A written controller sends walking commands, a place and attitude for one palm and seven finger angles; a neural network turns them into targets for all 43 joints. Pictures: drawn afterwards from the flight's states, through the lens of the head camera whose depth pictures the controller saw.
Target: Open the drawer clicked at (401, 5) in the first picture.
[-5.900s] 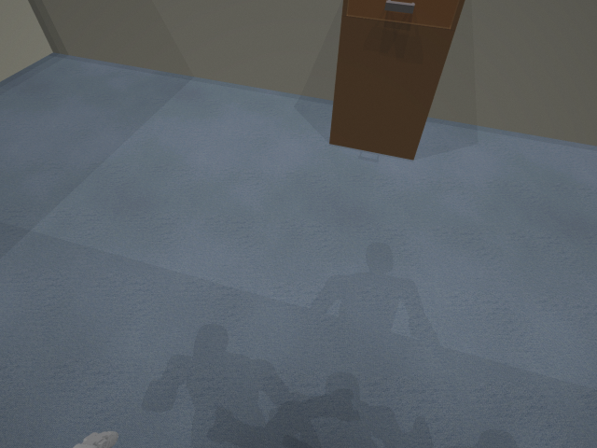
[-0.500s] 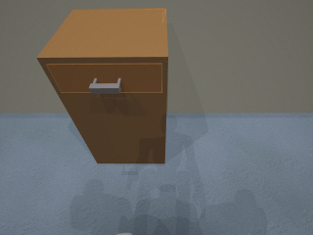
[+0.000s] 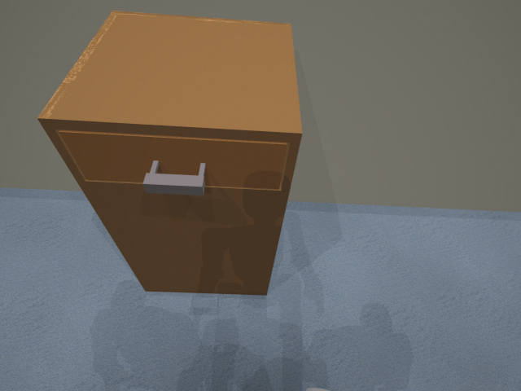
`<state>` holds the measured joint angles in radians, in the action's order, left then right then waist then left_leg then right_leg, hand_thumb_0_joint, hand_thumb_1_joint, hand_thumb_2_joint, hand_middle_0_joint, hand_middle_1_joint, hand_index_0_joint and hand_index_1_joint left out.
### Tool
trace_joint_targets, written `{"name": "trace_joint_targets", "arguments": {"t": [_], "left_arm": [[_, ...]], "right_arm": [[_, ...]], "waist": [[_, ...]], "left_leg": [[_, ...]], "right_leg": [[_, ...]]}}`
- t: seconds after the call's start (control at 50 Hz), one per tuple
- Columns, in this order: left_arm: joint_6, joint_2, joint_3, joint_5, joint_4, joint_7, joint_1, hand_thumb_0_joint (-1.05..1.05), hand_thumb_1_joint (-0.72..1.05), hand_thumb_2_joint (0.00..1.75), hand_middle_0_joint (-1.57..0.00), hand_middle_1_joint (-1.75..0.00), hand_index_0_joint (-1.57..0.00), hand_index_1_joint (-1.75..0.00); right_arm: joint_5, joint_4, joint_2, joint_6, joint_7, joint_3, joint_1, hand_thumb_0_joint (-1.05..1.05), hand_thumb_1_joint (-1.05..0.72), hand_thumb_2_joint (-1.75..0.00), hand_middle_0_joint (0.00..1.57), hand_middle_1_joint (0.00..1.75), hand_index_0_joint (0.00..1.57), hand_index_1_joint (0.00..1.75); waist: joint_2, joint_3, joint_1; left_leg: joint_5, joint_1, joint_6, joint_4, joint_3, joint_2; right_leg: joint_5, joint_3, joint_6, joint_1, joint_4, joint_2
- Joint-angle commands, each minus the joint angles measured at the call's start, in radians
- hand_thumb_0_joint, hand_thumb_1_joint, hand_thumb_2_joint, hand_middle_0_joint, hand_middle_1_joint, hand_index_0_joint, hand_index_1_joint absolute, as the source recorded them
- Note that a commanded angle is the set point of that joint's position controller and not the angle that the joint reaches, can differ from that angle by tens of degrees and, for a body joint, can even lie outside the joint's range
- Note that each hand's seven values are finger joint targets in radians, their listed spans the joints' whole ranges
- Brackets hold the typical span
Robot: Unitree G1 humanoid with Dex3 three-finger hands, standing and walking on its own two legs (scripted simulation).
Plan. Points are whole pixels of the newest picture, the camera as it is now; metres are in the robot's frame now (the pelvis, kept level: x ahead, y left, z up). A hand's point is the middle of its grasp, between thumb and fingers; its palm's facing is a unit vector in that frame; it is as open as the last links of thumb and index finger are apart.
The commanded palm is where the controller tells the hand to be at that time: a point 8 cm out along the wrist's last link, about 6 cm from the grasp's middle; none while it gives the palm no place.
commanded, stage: come to a stop and stand still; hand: left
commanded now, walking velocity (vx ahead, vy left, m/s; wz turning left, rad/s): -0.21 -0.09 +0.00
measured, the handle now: (177, 175) +0.49 +0.21 -0.02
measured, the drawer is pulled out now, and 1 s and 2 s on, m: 0.00 0.00 0.00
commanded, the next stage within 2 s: look again from close up in 1.18 s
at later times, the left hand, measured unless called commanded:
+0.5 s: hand out of the picture +0.07 +0.11 -0.14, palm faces +0.05 -0.95 -0.30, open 7.4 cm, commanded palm none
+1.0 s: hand out of the picture -0.04 +0.17 -0.18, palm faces +0.08 -0.97 -0.21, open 7.4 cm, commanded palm none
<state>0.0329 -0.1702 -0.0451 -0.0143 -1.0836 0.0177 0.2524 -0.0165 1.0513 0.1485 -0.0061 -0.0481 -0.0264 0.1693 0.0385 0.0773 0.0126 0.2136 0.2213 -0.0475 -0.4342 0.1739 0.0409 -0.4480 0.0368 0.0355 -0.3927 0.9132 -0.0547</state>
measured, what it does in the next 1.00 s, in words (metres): steps on the spot: right foot, then left foot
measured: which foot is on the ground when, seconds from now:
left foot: down 0.00-0.24, up 0.26-0.78, down 0.80-1.00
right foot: up 0.00-0.22, down 0.24-1.00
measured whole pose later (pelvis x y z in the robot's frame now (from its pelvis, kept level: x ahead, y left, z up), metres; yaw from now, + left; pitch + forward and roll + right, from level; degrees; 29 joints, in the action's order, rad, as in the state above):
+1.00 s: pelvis -0.02 -0.02 +0.00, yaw +1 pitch +1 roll +1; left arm 0.03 -0.20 -0.03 -0.01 -1.11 0.02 0.29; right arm -0.02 1.07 0.16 0.01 -0.03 0.00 0.22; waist 0.05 0.02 0.04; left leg 0.28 0.14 -0.02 -0.41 0.05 -0.03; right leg -0.33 0.03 0.02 -0.27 0.58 -0.06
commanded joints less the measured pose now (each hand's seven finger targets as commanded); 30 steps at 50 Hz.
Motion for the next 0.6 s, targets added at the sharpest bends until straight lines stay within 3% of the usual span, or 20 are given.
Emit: {"name": "trace_joint_targets", "arguments": {"t": [0.0, 0.06, 0.14, 0.18, 0.2, 0.22, 0.24, 0.26, 0.28, 0.32, 0.36, 0.42, 0.48, 0.54, 0.58], "left_arm": [[0.021, -0.07, -0.03, -0.006, 0.07, 0.01, 0.047, 0.0, 0.9, 0.9, -0.2, -0.3, -0.2, -0.3], [0.027, -0.067, -0.033, -0.003, 0.102, 0.008, 0.008, 0.0, 0.9, 0.9, -0.2, -0.3, -0.2, -0.3], [0.01, -0.059, -0.025, 0.0, 0.126, 0.008, -0.006, 0.0, 0.9, 0.9, -0.2, -0.3, -0.2, -0.3], [-0.01, -0.084, -0.029, -0.004, 0.106, 0.01, 0.058, 0.0, 0.9, 0.9, -0.2, -0.3, -0.2, -0.3], [-0.026, -0.131, -0.032, -0.011, 0.1, 0.013, 0.078, 0.0, 0.9, 0.9, -0.2, -0.3, -0.2, -0.3], [-0.042, -0.232, -0.042, -0.022, 0.113, 0.022, 0.04, 0.0, 0.9, 0.9, -0.2, -0.3, -0.2, -0.3], [-0.035, -0.257, -0.04, -0.011, 0.127, 0.018, 0.063, 0.0, 0.9, 0.9, -0.2, -0.3, -0.2, -0.3], [-0.037, -0.255, -0.044, -0.01, 0.123, 0.021, 0.04, 0.0, 0.9, 0.9, -0.2, -0.3, -0.2, -0.3], [-0.034, -0.231, -0.045, -0.01, 0.13, 0.027, 0.004, 0.0, 0.9, 0.9, -0.2, -0.3, -0.2, -0.3], [-0.035, -0.204, -0.04, -0.007, 0.149, 0.03, -0.045, 0.0, 0.9, 0.9, -0.2, -0.3, -0.2, -0.3], [-0.039, -0.205, -0.044, -0.004, 0.154, 0.032, -0.037, 0.0, 0.9, 0.9, -0.2, -0.3, -0.2, -0.3], [-0.041, -0.206, -0.05, -0.007, 0.148, 0.036, -0.007, 0.0, 0.9, 0.9, -0.2, -0.3, -0.2, -0.3], [-0.04, -0.201, -0.048, -0.008, 0.133, 0.032, 0.032, 0.0, 0.9, 0.9, -0.2, -0.3, -0.2, -0.3], [-0.04, -0.207, -0.046, -0.014, 0.134, 0.025, 0.029, 0.0, 0.9, 0.9, -0.2, -0.3, -0.2, -0.3], [-0.037, -0.212, -0.045, -0.018, 0.13, 0.02, 0.032, 0.0, 0.9, 0.9, -0.2, -0.3, -0.2, -0.3]], "right_arm": [[-0.001, -0.028, 0.189, 0.008, -0.015, -0.053, 0.082, 0.0, -0.9, -0.9, 0.2, 0.3, 0.2, 0.3], [-0.006, -0.038, 0.188, 0.013, -0.009, -0.06, 0.052, 0.0, -0.9, -0.9, 0.2, 0.3, 0.2, 0.3], [-0.014, -0.051, 0.201, 0.023, 0.009, -0.073, 0.025, 0.0, -0.9, -0.9, 0.2, 0.3, 0.2, 0.3], [-0.007, -0.054, 0.197, 0.029, 0.021, -0.073, 0.018, 0.0, -0.9, -0.9, 0.2, 0.3, 0.2, 0.3], [0.001, -0.054, 0.156, 0.029, 0.029, -0.07, 0.042, 0.0, -0.9, -0.9, 0.2, 0.3, 0.2, 0.3], [0.006, -0.077, 0.074, 0.03, 0.036, -0.053, 0.093, 0.0, -0.9, -0.9, 0.2, 0.3, 0.2, 0.3], [0.008, -0.095, 0.099, 0.049, 0.032, -0.056, 0.06, 0.0, -0.9, -0.9, 0.2, 0.3, 0.2, 0.3], [0.002, -0.096, 0.098, 0.064, 0.028, -0.055, 0.044, 0.0, -0.9, -0.9, 0.2, 0.3, 0.2, 0.3], [0.0, -0.086, 0.12, 0.072, 0.027, -0.061, 0.059, 0.0, -0.9, -0.9, 0.2, 0.3, 0.2, 0.3], [-0.004, -0.065, 0.141, 0.072, 0.038, -0.065, 0.062, 0.0, -0.9, -0.9, 0.2, 0.3, 0.2, 0.3], [-0.005, -0.07, 0.153, 0.077, 0.045, -0.065, 0.063, 0.0, -0.9, -0.9, 0.2, 0.3, 0.2, 0.3], [-0.009, -0.087, 0.153, 0.08, 0.052, -0.064, 0.038, 0.0, -0.9, -0.9, 0.2, 0.3, 0.2, 0.3], [-0.007, -0.095, 0.15, 0.077, 0.053, -0.059, 0.014, 0.0, -0.9, -0.9, 0.2, 0.3, 0.2, 0.3], [-0.006, -0.095, 0.15, 0.07, 0.054, -0.051, 0.016, 0.0, -0.9, -0.9, 0.2, 0.3, 0.2, 0.3], [0.0, -0.102, 0.143, 0.064, 0.054, -0.045, 0.012, 0.0, -0.9, -0.9, 0.2, 0.3, 0.2, 0.3]], "waist": [[-0.159, -0.126, -0.017], [-0.21, -0.117, -0.016], [-0.266, -0.115, -0.015], [-0.208, -0.123, 0.021], [-0.069, -0.144, 0.026], [0.229, -0.135, -0.005], [0.189, -0.148, 0.034], [0.234, -0.14, 0.02], [0.216, -0.119, 0.008], [0.125, -0.078, -0.004], [0.132, -0.09, 0.005], [0.106, -0.101, 0.024], [0.125, -0.103, 0.042], [0.125, -0.104, 0.037], [0.158, -0.095, 0.037]], "left_leg": [[-0.818, -0.163, -0.125, 0.071, -0.171, 0.317], [-0.721, -0.144, -0.115, 0.061, -0.153, 0.298], [-0.566, -0.106, -0.095, 0.035, -0.164, 0.284], [-0.37, -0.033, -0.031, -0.044, -0.133, 0.225], [-0.165, -0.004, 0.03, -0.155, -0.082, 0.143], [0.275, 0.19, 0.086, -0.298, -0.04, 0.016], [0.419, 0.158, 0.079, -0.431, -0.147, -0.007], [0.418, 0.193, 0.076, -0.538, -0.2, -0.021], [0.364, 0.222, 0.079, -0.631, -0.223, -0.022], [0.228, 0.281, 0.096, -0.741, -0.232, -0.021], [0.158, 0.307, 0.112, -0.765, -0.24, -0.025], [0.125, 0.323, 0.122, -0.727, -0.243, -0.022], [0.132, 0.309, 0.124, -0.666, -0.232, -0.015], [0.138, 0.275, 0.12, -0.578, -0.212, -0.009], [0.171, 0.228, 0.112, -0.492, -0.191, -0.006]], "right_leg": [[0.027, -0.045, 0.008, -0.087, 0.144, 0.0], [0.028, -0.041, 0.005, -0.072, 0.082, 0.003], [0.035, 0.01, -0.016, 0.041, -0.168, 0.004], [0.251, 0.039, -0.015, 0.189, -0.408, 0.011], [0.429, -0.025, -0.016, 0.249, -0.549, -0.056], [0.749, -0.282, -0.087, 0.322, -0.565, -0.286], [0.87, -0.299, -0.176, 0.234, -0.565, -0.379], [0.885, -0.321, -0.19, 0.214, -0.566, -0.357], [0.836, -0.304, -0.19, 0.212, -0.566, -0.343], [0.823, -0.21, -0.172, 0.234, -0.537, -0.282], [0.769, -0.179, -0.162, 0.266, -0.551, -0.279], [0.635, -0.199, -0.168, 0.304, -0.576, -0.284], [0.533, -0.215, -0.171, 0.317, -0.601, -0.284], [0.432, -0.208, -0.169, 0.306, -0.625, -0.266], [0.382, -0.206, -0.176, 0.272, -0.639, -0.266]]}}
